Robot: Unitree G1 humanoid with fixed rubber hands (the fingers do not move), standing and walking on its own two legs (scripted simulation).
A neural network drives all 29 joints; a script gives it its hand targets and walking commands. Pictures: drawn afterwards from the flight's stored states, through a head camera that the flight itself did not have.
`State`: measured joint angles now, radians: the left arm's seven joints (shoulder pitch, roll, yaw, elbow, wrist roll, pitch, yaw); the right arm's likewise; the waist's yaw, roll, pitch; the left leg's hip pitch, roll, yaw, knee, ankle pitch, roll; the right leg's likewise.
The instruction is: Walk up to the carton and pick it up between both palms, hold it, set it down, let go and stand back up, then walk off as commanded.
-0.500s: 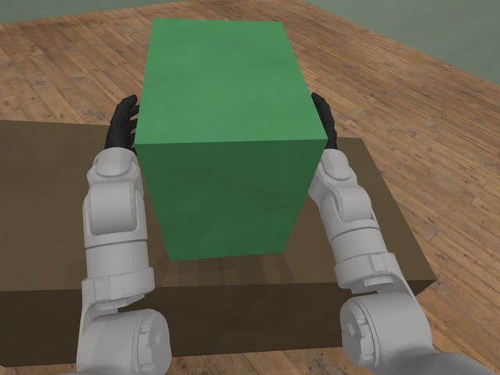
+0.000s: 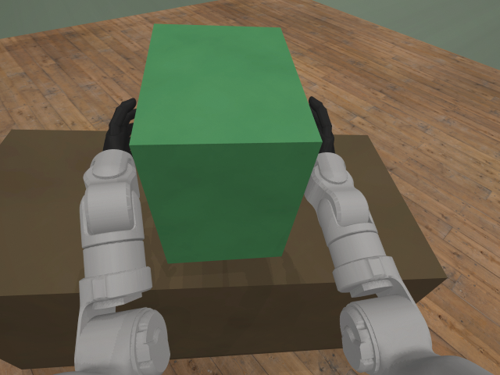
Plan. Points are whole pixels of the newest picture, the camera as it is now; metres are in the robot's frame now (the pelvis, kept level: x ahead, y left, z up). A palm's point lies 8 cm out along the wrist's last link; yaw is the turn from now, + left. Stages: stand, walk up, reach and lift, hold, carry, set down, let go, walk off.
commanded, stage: hold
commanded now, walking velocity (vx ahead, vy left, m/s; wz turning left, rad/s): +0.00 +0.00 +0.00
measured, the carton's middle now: (222, 148) +0.43 +0.01 +0.14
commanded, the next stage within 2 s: none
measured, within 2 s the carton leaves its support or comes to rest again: neither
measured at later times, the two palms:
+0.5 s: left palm (122, 151) +0.37 +0.15 +0.19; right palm (321, 150) +0.37 -0.14 +0.18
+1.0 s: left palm (119, 154) +0.37 +0.16 +0.19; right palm (321, 149) +0.37 -0.14 +0.19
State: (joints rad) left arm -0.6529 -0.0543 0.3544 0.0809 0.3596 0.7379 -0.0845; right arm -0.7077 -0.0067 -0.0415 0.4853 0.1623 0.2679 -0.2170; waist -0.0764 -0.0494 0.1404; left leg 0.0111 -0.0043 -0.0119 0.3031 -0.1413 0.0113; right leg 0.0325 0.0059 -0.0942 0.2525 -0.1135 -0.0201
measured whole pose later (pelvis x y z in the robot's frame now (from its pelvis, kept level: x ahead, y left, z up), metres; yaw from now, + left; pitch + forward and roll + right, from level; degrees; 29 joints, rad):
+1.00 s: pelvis +0.00 +0.00 +0.00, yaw +1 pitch -11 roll -1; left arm -0.62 -0.06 0.31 0.03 0.38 0.79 -0.07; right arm -0.70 0.01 -0.07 0.50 0.16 0.27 -0.18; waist -0.10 -0.08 0.12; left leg 0.03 0.00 -0.02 0.32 -0.16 0.01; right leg 0.06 0.01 -0.10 0.25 -0.12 -0.02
